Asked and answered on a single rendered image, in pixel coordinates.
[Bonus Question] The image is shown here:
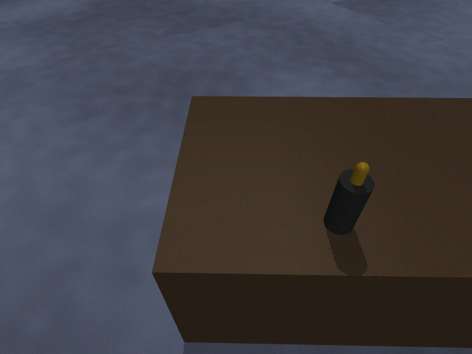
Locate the bottle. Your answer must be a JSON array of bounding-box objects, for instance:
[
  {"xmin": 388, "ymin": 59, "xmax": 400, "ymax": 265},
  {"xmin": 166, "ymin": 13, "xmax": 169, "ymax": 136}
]
[{"xmin": 324, "ymin": 162, "xmax": 375, "ymax": 235}]

